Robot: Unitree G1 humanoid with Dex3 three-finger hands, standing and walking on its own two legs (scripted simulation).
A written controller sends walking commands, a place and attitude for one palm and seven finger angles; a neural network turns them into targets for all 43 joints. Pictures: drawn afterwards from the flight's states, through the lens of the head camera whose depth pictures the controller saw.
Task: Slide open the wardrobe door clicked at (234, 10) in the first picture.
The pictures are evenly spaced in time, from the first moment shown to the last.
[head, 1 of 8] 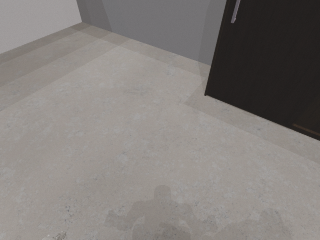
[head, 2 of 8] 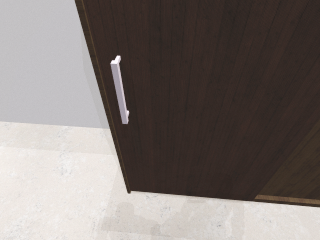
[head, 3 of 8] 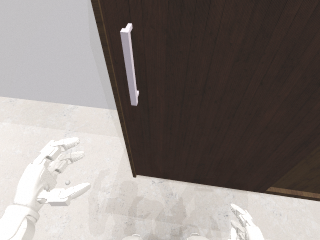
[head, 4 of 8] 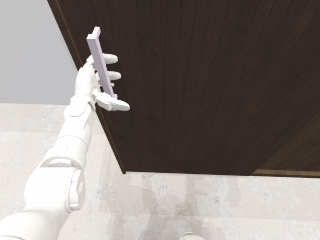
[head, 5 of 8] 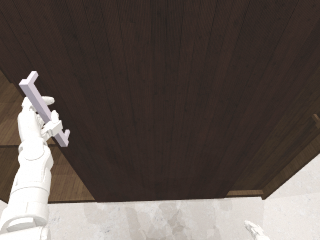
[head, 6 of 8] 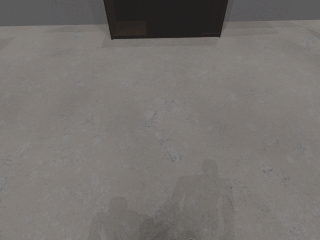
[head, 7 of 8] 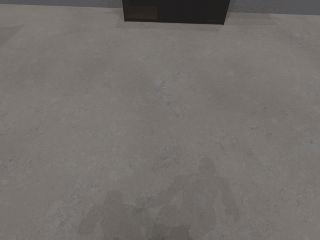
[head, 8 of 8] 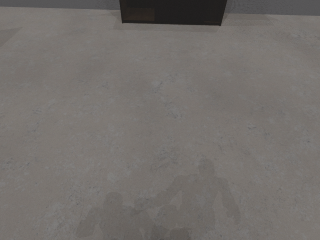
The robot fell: no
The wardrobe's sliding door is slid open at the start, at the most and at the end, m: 0.00 0.48 0.48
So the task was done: yes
